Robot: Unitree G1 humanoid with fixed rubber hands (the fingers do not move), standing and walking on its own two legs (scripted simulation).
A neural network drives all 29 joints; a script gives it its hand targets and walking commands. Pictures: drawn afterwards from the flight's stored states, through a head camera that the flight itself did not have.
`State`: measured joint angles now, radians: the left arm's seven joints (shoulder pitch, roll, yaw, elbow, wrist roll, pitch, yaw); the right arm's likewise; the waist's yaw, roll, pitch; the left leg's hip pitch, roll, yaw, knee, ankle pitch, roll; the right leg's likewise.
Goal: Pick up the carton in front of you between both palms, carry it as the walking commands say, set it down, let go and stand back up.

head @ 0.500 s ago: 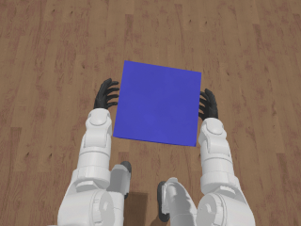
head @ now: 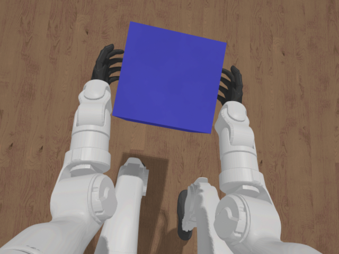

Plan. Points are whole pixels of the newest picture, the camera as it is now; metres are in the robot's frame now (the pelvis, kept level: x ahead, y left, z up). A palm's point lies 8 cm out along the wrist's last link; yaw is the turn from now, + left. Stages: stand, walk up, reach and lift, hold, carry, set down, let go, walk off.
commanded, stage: set down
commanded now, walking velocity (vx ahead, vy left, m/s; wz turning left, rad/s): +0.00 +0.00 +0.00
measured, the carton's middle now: (166, 89) +0.48 +0.08 -0.17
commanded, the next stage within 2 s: none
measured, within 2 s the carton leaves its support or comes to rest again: rests again in 1.10 s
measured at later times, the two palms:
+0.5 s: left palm (103, 86) +0.47 +0.27 -0.24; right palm (200, 100) +0.49 -0.03 -0.23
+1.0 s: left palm (109, 88) +0.50 +0.28 -0.35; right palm (192, 103) +0.51 -0.02 -0.35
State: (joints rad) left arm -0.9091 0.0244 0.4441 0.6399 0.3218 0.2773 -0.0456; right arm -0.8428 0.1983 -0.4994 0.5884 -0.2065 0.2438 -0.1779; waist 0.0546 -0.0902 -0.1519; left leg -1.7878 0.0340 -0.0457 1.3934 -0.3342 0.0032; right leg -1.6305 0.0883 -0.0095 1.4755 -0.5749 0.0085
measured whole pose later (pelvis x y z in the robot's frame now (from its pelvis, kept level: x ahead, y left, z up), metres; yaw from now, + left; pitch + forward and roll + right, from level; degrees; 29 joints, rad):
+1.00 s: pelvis -0.03 +0.01 -0.19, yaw -4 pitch +37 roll -6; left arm -1.53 0.42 0.23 1.01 0.06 0.27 -0.02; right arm -1.42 -0.05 -0.31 0.83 0.04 0.25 -0.26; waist 0.13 -0.10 0.37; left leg -2.29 0.05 -0.06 2.04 -0.41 0.03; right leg -2.09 0.19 0.00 2.14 -0.73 0.08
